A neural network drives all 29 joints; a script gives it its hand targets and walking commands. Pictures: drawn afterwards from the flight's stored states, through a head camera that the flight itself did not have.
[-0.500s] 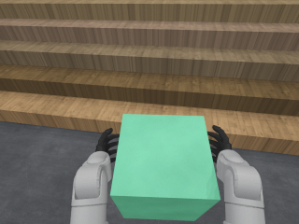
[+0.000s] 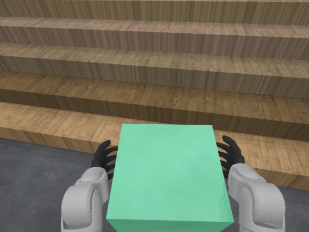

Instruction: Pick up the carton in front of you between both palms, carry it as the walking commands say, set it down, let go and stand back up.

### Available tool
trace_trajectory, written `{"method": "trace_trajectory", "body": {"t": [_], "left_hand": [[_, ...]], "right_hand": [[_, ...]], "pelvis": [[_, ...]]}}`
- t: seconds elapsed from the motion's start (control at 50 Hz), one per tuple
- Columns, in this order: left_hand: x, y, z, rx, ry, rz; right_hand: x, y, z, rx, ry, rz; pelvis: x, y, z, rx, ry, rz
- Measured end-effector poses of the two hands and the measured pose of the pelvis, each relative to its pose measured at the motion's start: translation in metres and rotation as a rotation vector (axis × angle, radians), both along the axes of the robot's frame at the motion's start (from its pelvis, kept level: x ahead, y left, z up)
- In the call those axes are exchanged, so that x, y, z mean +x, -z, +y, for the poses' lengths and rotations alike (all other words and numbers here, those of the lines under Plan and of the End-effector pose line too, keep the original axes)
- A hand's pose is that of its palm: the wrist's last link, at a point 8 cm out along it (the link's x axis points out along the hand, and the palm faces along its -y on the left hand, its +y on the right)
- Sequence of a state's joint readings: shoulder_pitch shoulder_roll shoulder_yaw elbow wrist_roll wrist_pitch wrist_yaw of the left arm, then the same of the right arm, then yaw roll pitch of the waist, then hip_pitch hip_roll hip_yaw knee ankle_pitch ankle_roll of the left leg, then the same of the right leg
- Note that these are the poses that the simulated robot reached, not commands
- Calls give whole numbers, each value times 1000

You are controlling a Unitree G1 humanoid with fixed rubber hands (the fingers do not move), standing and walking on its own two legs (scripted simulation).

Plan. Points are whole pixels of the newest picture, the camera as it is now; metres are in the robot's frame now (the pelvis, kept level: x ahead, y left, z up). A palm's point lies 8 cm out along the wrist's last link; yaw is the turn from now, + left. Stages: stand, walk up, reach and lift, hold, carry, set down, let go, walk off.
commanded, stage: carry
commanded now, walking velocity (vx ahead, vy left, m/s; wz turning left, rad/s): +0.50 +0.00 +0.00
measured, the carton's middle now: (165, 186) +0.25 +0.01 +0.03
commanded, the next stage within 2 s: none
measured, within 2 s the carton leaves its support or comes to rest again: neither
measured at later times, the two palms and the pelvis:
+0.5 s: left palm (128, 64) +0.66 +0.16 +0.14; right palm (211, 65) +0.63 -0.14 +0.15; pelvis +0.32 +0.04 +0.00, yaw -3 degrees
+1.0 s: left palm (139, 30) +1.00 +0.15 +0.14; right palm (199, 29) +1.01 -0.15 +0.13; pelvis +0.64 +0.00 -0.01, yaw -2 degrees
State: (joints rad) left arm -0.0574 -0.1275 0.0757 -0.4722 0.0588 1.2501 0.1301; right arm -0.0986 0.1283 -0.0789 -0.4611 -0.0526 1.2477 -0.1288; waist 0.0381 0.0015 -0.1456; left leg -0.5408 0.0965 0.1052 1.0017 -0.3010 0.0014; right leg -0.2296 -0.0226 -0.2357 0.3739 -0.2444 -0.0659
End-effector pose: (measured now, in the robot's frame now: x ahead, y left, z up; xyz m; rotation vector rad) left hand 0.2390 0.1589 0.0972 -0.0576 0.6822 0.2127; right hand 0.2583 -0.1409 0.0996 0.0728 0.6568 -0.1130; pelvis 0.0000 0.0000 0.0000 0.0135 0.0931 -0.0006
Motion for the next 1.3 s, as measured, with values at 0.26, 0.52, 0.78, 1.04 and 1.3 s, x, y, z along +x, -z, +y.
{"method": "trace_trajectory", "body": {"t": [0.26, 0.52, 0.78, 1.04, 1.3], "left_hand": [[216, -11, 10, -28, 67, -174], [435, -42, -2, -54, 143, -139], [633, -31, -10, 20, 25, -64], [790, -48, -2, -23, -8, -146], [1014, -90, -43, -70, 208, -13]], "right_hand": [[190, -13, 10, -4, 84, -173], [388, -51, -1, -20, 149, -138], [624, -24, -11, 36, 20, -63], [782, -36, -2, 96, 49, -140], [935, -85, -38, 31, 283, -12]], "pelvis": [[186, 30, 27, 2, 44, -38], [336, 2, 37, -24, 53, -4], [508, 29, -3, -20, 25, -18], [671, 6, 1, 10, 51, 7], [869, -84, 50, 67, 60, -24]]}}
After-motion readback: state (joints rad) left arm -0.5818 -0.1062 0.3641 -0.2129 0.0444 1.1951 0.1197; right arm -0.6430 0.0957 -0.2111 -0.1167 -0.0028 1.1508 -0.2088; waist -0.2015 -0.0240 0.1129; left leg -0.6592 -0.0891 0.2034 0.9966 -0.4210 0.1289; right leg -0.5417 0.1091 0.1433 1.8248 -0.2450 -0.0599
